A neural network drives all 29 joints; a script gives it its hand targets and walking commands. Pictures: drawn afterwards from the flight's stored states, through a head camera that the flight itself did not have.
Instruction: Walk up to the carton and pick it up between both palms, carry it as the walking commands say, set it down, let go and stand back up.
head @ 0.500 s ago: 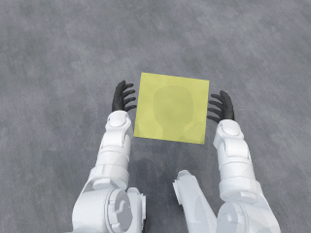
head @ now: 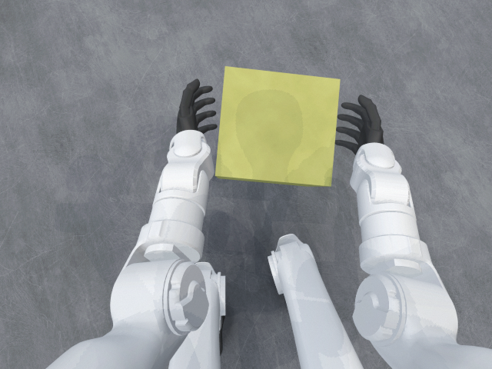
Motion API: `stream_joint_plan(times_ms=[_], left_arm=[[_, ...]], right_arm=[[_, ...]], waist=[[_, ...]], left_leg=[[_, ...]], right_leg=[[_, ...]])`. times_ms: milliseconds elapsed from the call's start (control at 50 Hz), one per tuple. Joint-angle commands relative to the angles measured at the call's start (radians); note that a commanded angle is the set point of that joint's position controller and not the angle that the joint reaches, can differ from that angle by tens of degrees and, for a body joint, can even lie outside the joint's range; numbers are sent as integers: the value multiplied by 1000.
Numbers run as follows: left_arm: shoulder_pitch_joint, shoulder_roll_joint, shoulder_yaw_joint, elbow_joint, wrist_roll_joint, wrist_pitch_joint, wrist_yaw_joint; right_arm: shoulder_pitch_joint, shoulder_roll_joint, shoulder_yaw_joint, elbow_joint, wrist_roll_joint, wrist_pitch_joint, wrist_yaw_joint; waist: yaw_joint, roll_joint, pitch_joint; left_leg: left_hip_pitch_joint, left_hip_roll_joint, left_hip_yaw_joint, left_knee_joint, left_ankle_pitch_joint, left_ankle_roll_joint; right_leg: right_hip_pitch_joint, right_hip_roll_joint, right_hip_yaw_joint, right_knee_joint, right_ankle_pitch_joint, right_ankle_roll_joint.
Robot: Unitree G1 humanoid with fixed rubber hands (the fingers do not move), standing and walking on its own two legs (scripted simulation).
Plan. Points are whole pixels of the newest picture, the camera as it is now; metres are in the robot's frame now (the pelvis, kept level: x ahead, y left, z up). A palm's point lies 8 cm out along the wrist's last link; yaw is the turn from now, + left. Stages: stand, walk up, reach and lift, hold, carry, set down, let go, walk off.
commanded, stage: set down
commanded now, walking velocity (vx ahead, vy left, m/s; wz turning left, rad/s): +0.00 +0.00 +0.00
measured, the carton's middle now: (271, 134) +0.49 -0.12 -0.18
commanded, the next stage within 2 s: none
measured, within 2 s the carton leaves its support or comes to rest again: neither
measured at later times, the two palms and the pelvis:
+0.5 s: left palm (200, 130) +0.52 +0.01 -0.15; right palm (349, 143) +0.44 -0.25 -0.17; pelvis -0.01 +0.00 -0.06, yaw +1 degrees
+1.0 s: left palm (208, 137) +0.54 +0.01 -0.27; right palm (333, 146) +0.46 -0.26 -0.28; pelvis -0.02 +0.00 -0.11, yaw +2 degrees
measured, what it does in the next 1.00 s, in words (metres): lowers itself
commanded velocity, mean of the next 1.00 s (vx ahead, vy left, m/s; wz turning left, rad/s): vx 0.00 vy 0.00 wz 0.00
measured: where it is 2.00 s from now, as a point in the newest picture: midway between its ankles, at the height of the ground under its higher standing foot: (257, 315)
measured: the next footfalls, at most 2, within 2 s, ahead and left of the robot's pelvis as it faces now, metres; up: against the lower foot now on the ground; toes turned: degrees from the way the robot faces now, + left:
none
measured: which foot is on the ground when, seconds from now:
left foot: down 0.00-1.00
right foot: down 0.00-1.00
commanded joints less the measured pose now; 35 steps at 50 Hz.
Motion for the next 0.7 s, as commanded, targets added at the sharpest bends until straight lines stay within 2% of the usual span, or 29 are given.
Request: stream_joint_plan(times_ms=[0, 20, 60, 80, 100, 140, 160, 180, 200, 260, 280, 300, 320, 340, 360, 380, 400, 420, 440, 460, 500, 520, 540, 560, 580, 620, 640, 660, 680], left_arm=[[-576, -934, -456, 36, -77, -7, -255], [-608, -978, -492, 40, -88, 3, -250], [-736, -913, -461, -12, -109, 4, -258], [-685, -976, -497, 55, -114, 17, -264], [-658, -910, -447, 82, -91, 30, -266], [-645, -975, -415, 163, -88, 38, -271], [-619, -932, -384, 127, -75, 32, -271], [-683, -945, -362, 154, -77, 39, -279], [-602, -931, -315, 221, -56, 52, -273], [-694, -925, -346, 184, -93, 42, -274], [-682, -929, -396, 104, -110, 20, -273], [-733, -904, -343, 128, -93, 21, -277], [-775, -868, -416, 7, -152, 8, -271], [-762, -871, -418, 73, -120, 14, -259], [-782, -889, -457, 0, -128, 15, -251], [-757, -882, -390, 92, -135, 19, -253], [-750, -872, -392, 120, -104, 33, -253], [-730, -871, -370, 133, -79, 30, -245], [-739, -891, -384, 102, -92, 24, -250], [-797, -860, -364, 119, -70, 28, -246], [-799, -836, -330, 111, -73, 31, -253], [-770, -807, -313, 161, -38, 43, -255], [-754, -877, -318, 185, -69, 41, -260], [-798, -819, -368, 95, -80, 35, -243], [-836, -839, -404, 70, -95, 24, -242], [-823, -871, -372, 93, -95, 35, -247], [-871, -877, -380, 53, -129, 32, -252], [-883, -892, -439, 43, -122, 37, -243], [-863, -858, -422, 41, -132, 35, -235]], right_arm=[[-737, 845, 506, 0, 165, -60, 265], [-717, 867, 501, -29, 164, -67, 260], [-794, 797, 508, -15, 174, -57, 248], [-783, 828, 508, -2, 156, -47, 230], [-770, 807, 467, 39, 127, -44, 230], [-813, 765, 459, -30, 123, -49, 232], [-841, 763, 456, -13, 128, -45, 237], [-819, 752, 434, 25, 110, -42, 243], [-917, 725, 445, -18, 110, -47, 252], [-869, 733, 455, -26, 129, -54, 241], [-914, 777, 518, -101, 163, -68, 239], [-869, 707, 423, 38, 105, -41, 244], [-843, 762, 475, -9, 145, -47, 244], [-881, 754, 465, 14, 150, -54, 245], [-919, 747, 478, -41, 168, -61, 249], [-932, 726, 483, 6, 150, -59, 252], [-931, 676, 430, -16, 140, -64, 241], [-908, 728, 473, 5, 148, -57, 239], [-921, 720, 465, -41, 150, -67, 254], [-966, 707, 446, 29, 154, -58, 263], [-964, 685, 403, 47, 108, -50, 268], [-948, 697, 381, 54, 116, -47, 267], [-959, 644, 386, 58, 102, -52, 261], [-943, 686, 403, 29, 137, -55, 255], [-908, 700, 385, 20, 134, -65, 261], [-969, 617, 353, 44, 109, -65, 272], [-987, 623, 375, 26, 103, -61, 276], [-967, 649, 396, -6, 138, -70, 281], [-1018, 628, 403, -18, 148, -68, 285]], waist=[[-43, -43, -990], [-79, 14, -1054], [-52, 7, -1023], [-122, -8, -1031], [-80, 4, -932], [-120, 26, -992], [-60, 21, -903], [-111, -27, -945], [-65, -47, -931], [-107, -58, -1029], [-33, -20, -1063], [-131, -6, -935], [-86, -112, -1097], [-103, -32, -1029], [-74, -7, -1120], [-75, -70, -1013], [-118, 0, -1006], [-62, -33, -1017], [-92, -66, -984], [-59, 6, -958], [-97, -64, -928], [-38, -17, -926], [-121, -19, -908], [-60, 35, -1040], [-116, 53, -1070], [-148, 59, -939], [-157, 10, -1039], [-172, 64, -1143], [-122, 66, -1069]], left_leg=[[217, -90, 116, -164, 175, 38], [283, -96, 123, -152, 198, 27], [120, -96, 161, -107, 119, 17], [162, -112, 139, -122, 71, 34], [128, -113, 138, -119, 34, 32], [115, -116, 159, -92, 78, 18], [42, -112, 153, -92, 82, 32], [88, -116, 143, -88, 72, 35], [136, -107, 122, -95, 102, 39], [61, -110, 148, -52, 95, 26], [83, -120, 167, -27, 177, 21], [12, -114, 167, -35, 130, 24], [47, -114, 158, -22, 161, 23], [56, -105, 158, -14, 135, 22], [121, -106, 143, -7, 178, 21], [34, -105, 164, 8, 146, 11], [27, -111, 157, 10, 113, 11], [56, -114, 166, 6, 122, 17], [65, -110, 134, 10, 161, 29], [-3, -109, 179, 41, 118, 14], [-50, -120, 167, 40, 101, 30], [26, -110, 173, 25, 93, 35], [7, -103, 163, 42, 91, 29], [100, -120, 168, 56, 122, 25], [100, -110, 170, 64, 176, 7], [40, -107, 175, 96, 166, 8], [79, -111, 157, 95, 172, 8], [154, -114, 150, 110, 210, 7], [133, -115, 154, 119, 220, 8]], right_leg=[[761, 86, -214, -27, 314, -11], [751, 96, -198, -44, 341, -12], [844, 82, -150, -64, 240, -6], [854, 89, -188, -69, 221, 10], [722, 87, -205, -21, 165, -4], [787, 85, -184, -55, 219, -2], [728, 79, -184, -18, 228, 2], [740, 92, -213, -15, 229, -5], [633, 71, -226, 17, 232, 0], [808, 82, -192, -3, 236, -9], [800, 81, -182, 9, 329, -5], [713, 75, -190, 13, 329, -4], [835, 80, -213, 58, 347, 0], [719, 78, -205, 61, 309, -5], [704, 81, -227, 96, 327, -14], [690, 71, -234, 65, 277, -7], [707, 86, -205, 68, 275, -7], [722, 88, -189, 54, 274, -2], [667, 85, -228, 103, 346, -5], [641, 77, -193, 81, 267, -15], [645, 83, -226, 113, 273, -8], [553, 71, -240, 123, 232, -12], [546, 81, -232, 99, 231, -7], [587, 73, -223, 140, 259, -24], [574, 83, -245, 147, 334, -15], [495, 73, -233, 138, 314, -28], [547, 63, -253, 159, 307, -28], [552, 73, -253, 186, 360, -33], [491, 49, -248, 183, 351, -34]])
